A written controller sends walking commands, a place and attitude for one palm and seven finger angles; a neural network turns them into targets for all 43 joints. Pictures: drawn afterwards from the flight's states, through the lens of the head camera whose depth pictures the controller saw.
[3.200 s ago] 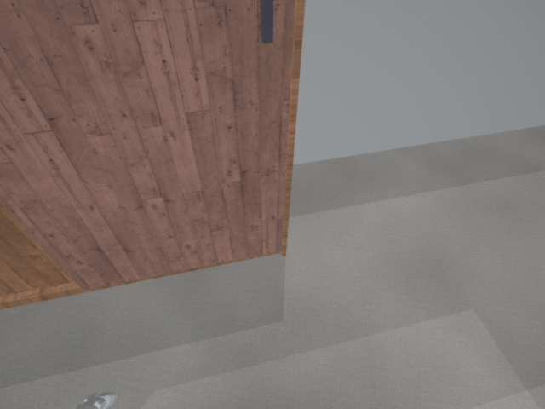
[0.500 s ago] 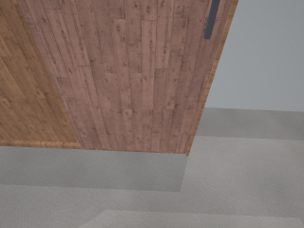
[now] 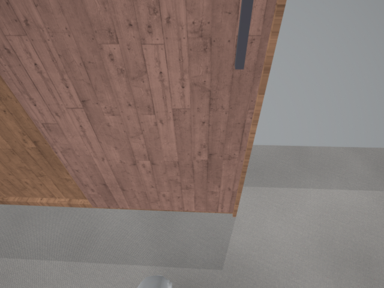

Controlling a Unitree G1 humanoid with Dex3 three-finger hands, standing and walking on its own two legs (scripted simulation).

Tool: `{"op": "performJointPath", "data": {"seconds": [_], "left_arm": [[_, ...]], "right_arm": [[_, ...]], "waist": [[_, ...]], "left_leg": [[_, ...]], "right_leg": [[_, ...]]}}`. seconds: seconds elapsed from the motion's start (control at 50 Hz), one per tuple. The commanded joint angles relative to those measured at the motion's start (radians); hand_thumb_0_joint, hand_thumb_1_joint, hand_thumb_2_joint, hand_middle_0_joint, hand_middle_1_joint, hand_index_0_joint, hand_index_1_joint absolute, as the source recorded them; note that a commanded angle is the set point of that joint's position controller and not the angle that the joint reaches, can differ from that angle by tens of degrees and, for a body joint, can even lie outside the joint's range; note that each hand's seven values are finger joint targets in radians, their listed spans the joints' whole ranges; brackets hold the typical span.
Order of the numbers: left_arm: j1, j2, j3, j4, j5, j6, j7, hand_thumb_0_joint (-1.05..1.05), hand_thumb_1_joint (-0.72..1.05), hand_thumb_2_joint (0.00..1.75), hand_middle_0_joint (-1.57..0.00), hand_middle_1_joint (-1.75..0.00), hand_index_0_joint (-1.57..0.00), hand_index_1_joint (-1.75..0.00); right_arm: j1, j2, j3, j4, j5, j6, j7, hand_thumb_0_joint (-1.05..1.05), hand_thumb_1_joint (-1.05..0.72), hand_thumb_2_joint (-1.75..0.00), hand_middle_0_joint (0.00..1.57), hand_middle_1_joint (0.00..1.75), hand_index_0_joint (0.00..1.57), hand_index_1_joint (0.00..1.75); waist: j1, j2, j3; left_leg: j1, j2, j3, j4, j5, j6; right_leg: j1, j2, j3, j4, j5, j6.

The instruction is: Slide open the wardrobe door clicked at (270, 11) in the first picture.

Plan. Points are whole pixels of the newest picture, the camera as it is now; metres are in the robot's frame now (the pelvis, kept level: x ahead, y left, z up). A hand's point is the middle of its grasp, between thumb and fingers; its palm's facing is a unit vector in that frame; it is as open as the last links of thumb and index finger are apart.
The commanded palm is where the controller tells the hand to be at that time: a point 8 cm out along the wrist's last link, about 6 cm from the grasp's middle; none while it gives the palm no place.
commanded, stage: take the last steps up to it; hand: right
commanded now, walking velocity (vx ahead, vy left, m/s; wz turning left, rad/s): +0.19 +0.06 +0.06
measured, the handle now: (242, 28) +0.62 -0.09 +0.26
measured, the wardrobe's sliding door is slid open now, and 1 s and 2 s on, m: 0.00 0.00 0.00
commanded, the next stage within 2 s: come to a stop and stand still in 0.14 s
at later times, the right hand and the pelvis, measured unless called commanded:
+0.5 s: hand (249, 267) +0.23 -0.12 -0.17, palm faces +0.07 +0.98 -0.19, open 7.2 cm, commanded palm none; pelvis +0.12 +0.04 -0.01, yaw -2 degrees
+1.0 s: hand out of the picture +0.06 -0.24 -0.19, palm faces +0.09 +0.98 -0.20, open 7.4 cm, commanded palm none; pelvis +0.07 -0.04 +0.00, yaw -1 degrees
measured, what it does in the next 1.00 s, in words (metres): steps on the spot: left foot, then right foot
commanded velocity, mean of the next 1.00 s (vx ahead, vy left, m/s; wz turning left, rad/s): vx -0.05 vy -0.04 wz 0.01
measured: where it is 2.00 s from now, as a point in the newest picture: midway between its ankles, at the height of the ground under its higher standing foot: outside the picture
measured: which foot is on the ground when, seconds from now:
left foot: up 0.00-0.32, down 0.34-0.74, up 0.76-1.00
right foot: down 0.00-0.34, up 0.36-0.70, down 0.72-1.00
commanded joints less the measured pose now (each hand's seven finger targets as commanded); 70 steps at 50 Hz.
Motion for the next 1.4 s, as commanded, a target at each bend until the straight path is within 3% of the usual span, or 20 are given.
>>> {"op": "performJointPath", "data": {"seconds": [0.0,0.18,0.24,0.28,0.3,0.32,0.34,0.38,0.48,0.58,0.66,0.68,0.72,0.74,0.82,0.98,1.08,1.16,1.22,1.38], "left_arm": [[0.096,0.110,0.021,-0.004,-0.006,-0.021,0.006,0.00,0.90,0.90,-0.20,-0.30,-0.20,-0.30],[0.204,0.099,0.020,0.056,0.010,-0.003,0.005,0.00,0.90,0.90,-0.20,-0.30,-0.20,-0.30],[0.199,0.099,0.018,0.068,0.013,0.007,0.010,0.00,0.90,0.90,-0.20,-0.30,-0.20,-0.30],[0.188,0.076,0.010,0.072,-0.001,0.007,0.010,0.00,0.90,0.90,-0.20,-0.30,-0.20,-0.30],[0.193,0.048,0.005,0.057,-0.014,0.002,0.007,0.00,0.90,0.90,-0.20,-0.30,-0.20,-0.30],[0.205,0.030,0.001,0.042,-0.023,0.011,0.008,0.00,0.90,0.90,-0.20,-0.30,-0.20,-0.30],[0.182,0.043,0.011,0.035,-0.026,0.026,0.016,0.00,0.90,0.90,-0.20,-0.30,-0.20,-0.30],[0.111,0.037,0.020,0.021,-0.024,0.061,0.022,0.00,0.90,0.90,-0.20,-0.30,-0.20,-0.30],[0.056,0.043,0.040,-0.024,-0.009,0.114,0.001,0.00,0.90,0.90,-0.20,-0.30,-0.20,-0.30],[0.011,0.074,0.044,-0.081,-0.005,0.115,-0.016,0.00,0.90,0.90,-0.20,-0.30,-0.20,-0.30],[0.019,0.102,0.042,-0.102,-0.005,0.091,-0.017,0.00,0.90,0.90,-0.20,-0.30,-0.20,-0.30],[0.040,0.118,0.044,-0.098,-0.006,0.083,-0.019,0.00,0.90,0.90,-0.20,-0.30,-0.20,-0.30],[0.003,0.269,0.064,-0.142,0.008,0.072,-0.013,0.00,0.90,0.90,-0.20,-0.30,-0.20,-0.30],[-0.080,0.277,0.058,-0.174,0.014,0.079,-0.008,0.00,0.90,0.90,-0.20,-0.30,-0.20,-0.30],[-0.189,0.203,0.027,-0.187,0.007,0.067,0.012,0.00,0.90,0.90,-0.20,-0.30,-0.20,-0.30],[-0.056,0.175,0.029,-0.104,-0.006,0.058,0.017,0.00,0.90,0.90,-0.20,-0.30,-0.20,-0.30],[-0.039,0.174,0.029,-0.056,-0.010,0.058,0.008,0.00,0.90,0.90,-0.20,-0.30,-0.20,-0.30],[-0.036,0.122,0.012,-0.024,-0.017,0.057,-0.002,0.00,0.90,0.90,-0.20,-0.30,-0.20,-0.30],[-0.007,0.116,0.004,0.012,-0.013,0.059,-0.004,0.00,0.90,0.90,-0.20,-0.30,-0.20,-0.30],[0.044,0.105,-0.007,0.065,-0.010,0.068,0.000,0.00,0.90,0.90,-0.20,-0.30,-0.20,-0.30]], "right_arm": [[0.051,-0.003,0.004,-0.033,0.000,0.008,0.009,0.00,-0.90,-0.90,0.20,0.30,0.20,0.30],[-0.141,0.020,0.021,-0.095,0.006,-0.006,0.007,0.00,-0.90,-0.90,0.20,0.30,0.20,0.30],[-0.110,0.039,0.025,-0.084,0.005,-0.017,0.002,0.00,-0.90,-0.90,0.20,0.30,0.20,0.30],[0.045,0.000,0.021,-0.029,0.005,-0.037,-0.012,0.00,-0.90,-0.90,0.20,0.30,0.20,0.30],[0.136,-0.060,0.010,0.001,0.005,-0.050,-0.027,0.00,-0.90,-0.90,0.20,0.30,0.20,0.30],[0.170,-0.123,0.002,0.015,0.013,-0.055,-0.035,0.00,-0.90,-0.90,0.20,0.30,0.20,0.30],[0.149,-0.145,0.006,0.002,0.015,-0.046,-0.038,0.00,-0.90,-0.90,0.20,0.30,0.20,0.30],[0.087,-0.113,-0.005,-0.006,0.010,-0.035,-0.054,0.00,-0.90,-0.90,0.20,0.30,0.20,0.30],[-0.037,-0.117,-0.019,-0.062,0.003,-0.006,-0.064,0.00,-0.90,-0.90,0.20,0.30,0.20,0.30],[-0.098,-0.142,-0.024,-0.109,-0.006,0.007,-0.051,0.00,-0.90,-0.90,0.20,0.30,0.20,0.30],[-0.099,-0.160,-0.026,-0.122,-0.003,0.021,-0.037,0.00,-0.90,-0.90,0.20,0.30,0.20,0.30],[-0.091,-0.142,-0.022,-0.120,0.002,0.027,-0.035,0.00,-0.90,-0.90,0.20,0.30,0.20,0.30],[-0.056,-0.041,0.001,-0.147,0.016,0.045,-0.029,0.00,-0.90,-0.90,0.20,0.30,0.20,0.30],[-0.064,-0.070,-0.003,-0.142,0.013,0.052,-0.033,0.00,-0.90,-0.90,0.20,0.30,0.20,0.30],[0.034,-0.090,-0.010,-0.067,0.000,0.059,-0.023,0.00,-0.90,-0.90,0.20,0.30,0.20,0.30],[0.043,-0.057,0.030,-0.039,0.007,0.042,-0.025,0.00,-0.90,-0.90,0.20,0.30,0.20,0.30],[0.132,-0.034,0.042,0.021,0.012,0.033,-0.033,0.00,-0.90,-0.90,0.20,0.30,0.20,0.30],[0.167,-0.060,0.048,0.059,0.015,0.011,-0.042,0.00,-0.90,-0.90,0.20,0.30,0.20,0.30],[0.121,-0.034,0.060,0.061,0.020,-0.004,-0.043,0.00,-0.90,-0.90,0.20,0.30,0.20,0.30],[0.167,-0.010,0.062,0.071,0.019,0.010,-0.049,0.00,-0.90,-0.90,0.20,0.30,0.20,0.30]], "waist": [[-0.010,-0.091,0.104],[0.057,-0.113,0.137],[0.041,-0.136,0.099],[-0.027,-0.065,-0.024],[-0.049,0.038,-0.139],[-0.034,0.104,-0.206],[-0.034,0.034,-0.185],[-0.045,0.107,-0.131],[-0.006,0.033,-0.057],[0.005,0.150,-0.074],[0.023,0.146,-0.081],[0.034,0.080,-0.088],[0.030,-0.403,-0.019],[0.018,-0.326,0.019],[-0.037,-0.201,0.054],[0.022,-0.162,-0.030],[0.000,-0.128,-0.036],[0.005,-0.047,0.025],[0.022,0.087,0.059],[0.003,-0.062,0.149]], "left_leg": [[-0.090,0.049,-0.042,-0.078,0.055,-0.016],[0.016,0.020,0.043,-0.415,-0.051,0.005],[0.143,-0.025,0.084,-0.540,-0.050,0.019],[0.434,-0.019,0.051,-0.710,0.221,0.024],[0.665,0.140,-0.110,-0.663,0.629,0.066],[0.751,0.308,-0.210,-0.634,1.035,0.172],[0.701,0.349,-0.184,-0.634,1.190,0.230],[0.595,0.332,-0.189,-0.653,1.115,0.259],[0.392,0.284,-0.083,-0.723,0.771,0.219],[0.327,0.240,-0.049,-0.742,0.479,0.187],[0.266,0.198,-0.065,-0.689,0.215,0.133],[0.205,0.165,-0.050,-0.617,0.110,0.095],[0.062,-0.053,0.059,-0.304,-0.376,-0.018],[0.132,-0.040,-0.046,-0.180,-0.373,-0.003],[0.091,-0.056,-0.097,-0.014,-0.186,-0.008],[0.177,-0.027,-0.043,-0.391,-0.264,-0.023],[0.350,-0.040,-0.024,-0.678,-0.151,0.005],[0.378,0.055,-0.113,-0.825,-0.086,0.071],[0.284,0.049,-0.114,-0.849,-0.104,0.055],[0.282,0.007,-0.078,-0.810,-0.180,0.043]], "right_leg": [[0.010,-0.315,0.262,-0.258,0.041,-0.042],[0.084,-0.326,0.221,-0.164,0.263,-0.086],[0.098,-0.292,0.177,-0.055,0.388,-0.059],[0.033,-0.217,0.127,0.144,0.440,0.018],[-0.123,-0.157,0.089,0.257,0.236,0.075],[-0.180,-0.074,0.070,0.356,-0.256,0.122],[-0.187,-0.061,0.120,0.443,-0.412,0.125],[-0.231,-0.080,0.161,0.586,-0.428,0.130],[-0.256,-0.066,0.200,0.689,-0.301,0.143],[-0.197,-0.066,0.178,0.537,-0.233,0.148],[-0.043,-0.037,0.133,0.235,-0.104,0.138],[0.057,-0.050,0.147,0.102,-0.011,0.133],[-0.053,-0.366,0.516,-0.134,0.197,0.023],[-0.194,-0.397,0.509,-0.155,0.120,-0.050],[-0.159,-0.241,0.351,-0.160,-0.029,0.001],[0.108,-0.268,0.399,-0.166,0.067,-0.067],[0.052,-0.229,0.389,-0.174,0.006,-0.015],[-0.014,-0.107,0.270,-0.139,-0.041,0.109],[0.063,-0.109,0.250,-0.086,0.028,0.070],[-0.057,-0.130,0.306,-0.166,-0.196,0.060]]}}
